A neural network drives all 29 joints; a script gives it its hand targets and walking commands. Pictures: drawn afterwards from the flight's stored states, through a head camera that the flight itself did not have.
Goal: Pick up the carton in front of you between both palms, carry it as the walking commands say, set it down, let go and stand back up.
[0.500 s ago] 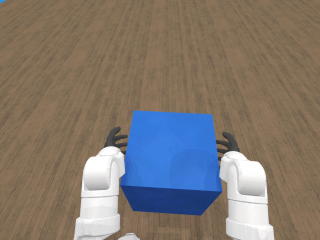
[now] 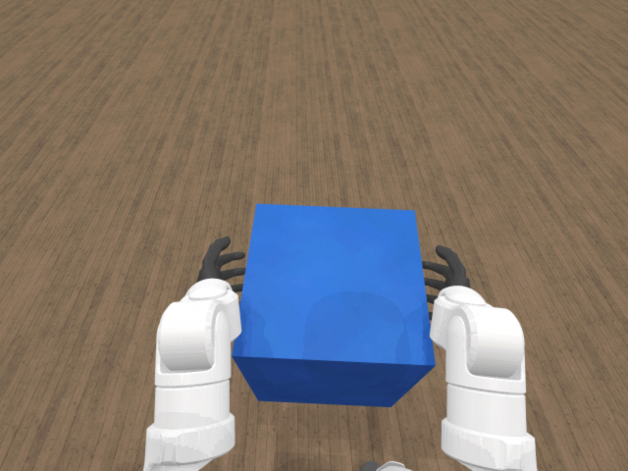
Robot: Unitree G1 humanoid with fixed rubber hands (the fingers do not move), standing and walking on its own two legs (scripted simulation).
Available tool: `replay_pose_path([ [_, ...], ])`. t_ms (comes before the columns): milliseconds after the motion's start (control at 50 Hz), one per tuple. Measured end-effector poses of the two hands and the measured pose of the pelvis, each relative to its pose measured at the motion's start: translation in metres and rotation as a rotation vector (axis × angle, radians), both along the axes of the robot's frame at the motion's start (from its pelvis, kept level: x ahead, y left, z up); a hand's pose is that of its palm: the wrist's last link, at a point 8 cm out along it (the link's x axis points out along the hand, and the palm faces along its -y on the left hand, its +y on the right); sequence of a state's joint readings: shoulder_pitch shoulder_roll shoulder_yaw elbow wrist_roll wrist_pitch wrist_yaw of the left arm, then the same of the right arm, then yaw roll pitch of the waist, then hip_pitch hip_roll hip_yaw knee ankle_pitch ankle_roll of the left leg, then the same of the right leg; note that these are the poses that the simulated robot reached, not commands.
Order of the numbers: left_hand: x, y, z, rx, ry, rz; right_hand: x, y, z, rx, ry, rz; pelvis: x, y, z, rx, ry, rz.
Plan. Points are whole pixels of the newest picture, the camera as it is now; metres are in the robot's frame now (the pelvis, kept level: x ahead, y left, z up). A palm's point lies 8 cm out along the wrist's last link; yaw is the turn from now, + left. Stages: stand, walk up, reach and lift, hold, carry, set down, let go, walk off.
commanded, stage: carry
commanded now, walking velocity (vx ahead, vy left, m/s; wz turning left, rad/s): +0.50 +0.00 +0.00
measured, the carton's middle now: (329, 314) +0.33 +0.00 -0.01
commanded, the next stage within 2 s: none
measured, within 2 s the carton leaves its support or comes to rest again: neither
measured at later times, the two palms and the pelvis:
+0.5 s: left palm (253, 137) +0.63 +0.14 +0.09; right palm (411, 144) +0.63 -0.14 +0.09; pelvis +0.34 -0.01 +0.00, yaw +2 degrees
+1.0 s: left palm (270, 59) +0.98 +0.15 +0.08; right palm (387, 64) +0.98 -0.14 +0.08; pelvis +0.68 +0.00 -0.02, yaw +1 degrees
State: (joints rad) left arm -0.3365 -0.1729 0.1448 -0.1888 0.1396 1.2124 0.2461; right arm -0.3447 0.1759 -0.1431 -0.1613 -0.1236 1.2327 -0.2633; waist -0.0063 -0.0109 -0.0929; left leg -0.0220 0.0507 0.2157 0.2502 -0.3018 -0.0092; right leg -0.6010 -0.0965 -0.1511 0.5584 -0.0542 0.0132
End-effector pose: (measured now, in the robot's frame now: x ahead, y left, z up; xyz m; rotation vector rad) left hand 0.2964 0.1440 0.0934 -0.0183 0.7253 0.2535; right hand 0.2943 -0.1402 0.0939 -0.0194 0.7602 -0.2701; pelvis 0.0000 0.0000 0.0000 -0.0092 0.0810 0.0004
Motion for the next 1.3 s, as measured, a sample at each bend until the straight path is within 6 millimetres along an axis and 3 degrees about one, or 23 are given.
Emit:
replay_pose_path([
  [100,0.078,-0.018,-0.017,0.039,0.003,0.011,0.083,-0.018,-0.026,0.025,0.002,0.024,0.085,-0.021,-0.023,-0.004,-0.019,0.030],
  [220,0.136,-0.024,-0.038,0.046,0.149,0.032,0.146,-0.024,-0.050,0.029,0.147,0.046,0.150,-0.034,-0.005,0.019,-0.007,0.057],
  [340,0.206,-0.021,-0.025,0.044,0.126,0.047,0.219,-0.020,-0.038,0.029,0.123,0.061,0.218,-0.033,0.008,0.034,-0.001,0.046],
  [480,0.316,-0.007,-0.002,0.027,0.000,0.020,0.321,-0.007,-0.011,0.017,-0.003,0.027,0.320,-0.012,0.000,0.019,-0.008,0.040],
  [580,0.400,0.015,-0.011,-0.008,-0.049,0.009,0.402,0.015,-0.010,-0.007,-0.052,0.008,0.402,0.012,-0.022,0.030,-0.024,0.009],
  [740,0.493,0.024,-0.018,-0.019,0.086,-0.011,0.487,0.024,-0.014,-0.010,0.083,-0.024,0.491,0.029,0.004,-0.013,-0.005,-0.014],
  [900,0.602,0.018,-0.001,-0.008,0.009,0.002,0.602,0.018,0.001,-0.003,0.007,-0.004,0.599,0.018,0.004,-0.010,-0.002,-0.002],
  [1040,0.710,-0.005,-0.023,0.040,0.021,0.017,0.717,-0.005,-0.033,0.027,0.017,0.027,0.716,-0.009,-0.024,-0.011,-0.026,0.036],
  [1160,0.770,-0.011,-0.040,0.044,0.155,0.039,0.782,-0.011,-0.051,0.030,0.150,0.049,0.782,-0.022,-0.004,0.020,-0.010,0.060],
  [1300,0.858,-0.007,-0.020,0.043,0.104,0.047,0.871,-0.007,-0.033,0.031,0.099,0.056,0.866,-0.018,0.009,0.037,-0.002,0.046],
])
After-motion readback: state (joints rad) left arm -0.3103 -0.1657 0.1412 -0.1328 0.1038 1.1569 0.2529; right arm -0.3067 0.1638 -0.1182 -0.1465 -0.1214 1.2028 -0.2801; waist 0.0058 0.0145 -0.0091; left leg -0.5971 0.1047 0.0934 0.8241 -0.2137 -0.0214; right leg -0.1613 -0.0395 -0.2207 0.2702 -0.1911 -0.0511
